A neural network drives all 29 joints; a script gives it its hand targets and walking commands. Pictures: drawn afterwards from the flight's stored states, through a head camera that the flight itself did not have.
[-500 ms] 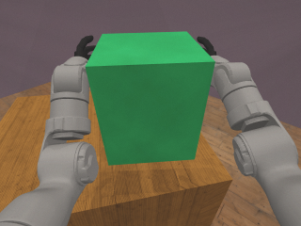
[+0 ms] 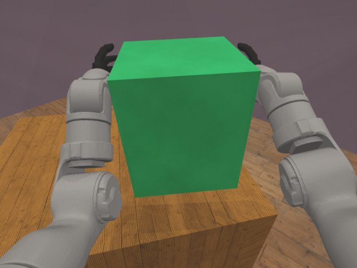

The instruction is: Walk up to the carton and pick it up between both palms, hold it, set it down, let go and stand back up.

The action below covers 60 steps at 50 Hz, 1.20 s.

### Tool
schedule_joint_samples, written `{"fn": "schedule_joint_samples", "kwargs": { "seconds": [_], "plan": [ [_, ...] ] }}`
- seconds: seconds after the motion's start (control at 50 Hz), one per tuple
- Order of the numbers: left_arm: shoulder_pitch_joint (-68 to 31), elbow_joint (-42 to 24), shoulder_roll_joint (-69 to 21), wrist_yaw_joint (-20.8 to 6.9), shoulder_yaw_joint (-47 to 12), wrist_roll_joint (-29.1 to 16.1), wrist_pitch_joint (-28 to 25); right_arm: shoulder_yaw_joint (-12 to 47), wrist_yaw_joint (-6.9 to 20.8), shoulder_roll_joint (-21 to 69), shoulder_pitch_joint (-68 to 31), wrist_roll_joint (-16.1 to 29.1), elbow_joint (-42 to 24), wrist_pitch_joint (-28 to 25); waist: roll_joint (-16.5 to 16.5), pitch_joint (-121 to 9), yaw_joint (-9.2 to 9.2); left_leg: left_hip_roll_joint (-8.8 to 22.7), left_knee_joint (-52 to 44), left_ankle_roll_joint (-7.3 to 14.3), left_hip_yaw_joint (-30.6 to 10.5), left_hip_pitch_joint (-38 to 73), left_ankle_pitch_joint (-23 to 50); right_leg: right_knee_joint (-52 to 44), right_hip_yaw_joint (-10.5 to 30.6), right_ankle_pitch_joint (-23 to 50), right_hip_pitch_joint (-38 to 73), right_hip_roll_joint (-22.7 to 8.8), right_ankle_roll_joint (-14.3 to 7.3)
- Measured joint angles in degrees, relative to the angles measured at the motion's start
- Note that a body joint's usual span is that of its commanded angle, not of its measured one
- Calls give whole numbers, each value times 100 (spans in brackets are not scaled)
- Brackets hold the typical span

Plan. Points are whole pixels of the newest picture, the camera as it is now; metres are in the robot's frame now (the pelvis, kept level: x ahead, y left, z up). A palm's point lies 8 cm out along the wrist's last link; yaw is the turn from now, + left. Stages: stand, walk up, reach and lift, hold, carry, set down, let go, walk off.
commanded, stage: hold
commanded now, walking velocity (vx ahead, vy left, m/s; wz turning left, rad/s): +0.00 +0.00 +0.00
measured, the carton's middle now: (180, 114) +0.34 +0.00 +0.25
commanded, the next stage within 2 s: none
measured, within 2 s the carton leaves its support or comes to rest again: neither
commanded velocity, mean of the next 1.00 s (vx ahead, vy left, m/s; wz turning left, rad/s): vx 0.00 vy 0.00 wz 0.00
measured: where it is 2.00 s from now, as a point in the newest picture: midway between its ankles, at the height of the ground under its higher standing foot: outside the picture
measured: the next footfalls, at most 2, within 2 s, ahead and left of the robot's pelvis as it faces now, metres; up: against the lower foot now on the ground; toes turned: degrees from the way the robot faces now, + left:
none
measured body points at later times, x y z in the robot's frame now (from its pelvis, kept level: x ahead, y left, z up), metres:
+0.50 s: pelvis +0.00 -0.01 +0.00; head -0.10 +0.01 +0.44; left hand +0.38 +0.15 +0.32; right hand +0.38 -0.15 +0.31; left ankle +0.02 +0.11 -0.75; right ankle -0.01 -0.12 -0.75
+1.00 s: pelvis +0.00 +0.00 +0.00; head -0.09 +0.02 +0.44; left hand +0.39 +0.15 +0.31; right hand +0.39 -0.15 +0.32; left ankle +0.02 +0.11 -0.75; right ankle -0.01 -0.12 -0.75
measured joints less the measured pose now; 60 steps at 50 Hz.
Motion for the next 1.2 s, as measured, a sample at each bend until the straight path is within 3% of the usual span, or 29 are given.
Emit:
{"fn": "schedule_joint_samples", "kwargs": {
  "seconds": [0.58, 1.2],
  "plan": [
    [-214, 442, 184, -141, 74, -90, -185, -40, -63, 106, 14, -152, 3, 8, 5, -24, 29, 27, -85, -55, -81, -39, 96, -17, -44, 53, -61, 42, -51],
    [-71, 127, 59, -63, 28, -19, -51, -10, -36, 32, 49, -22, -57, 35, 4, 15, -2, 0, -16, -25, -73, 29, 8, -15, -1, 4, 32, 25, -23]
  ]
}}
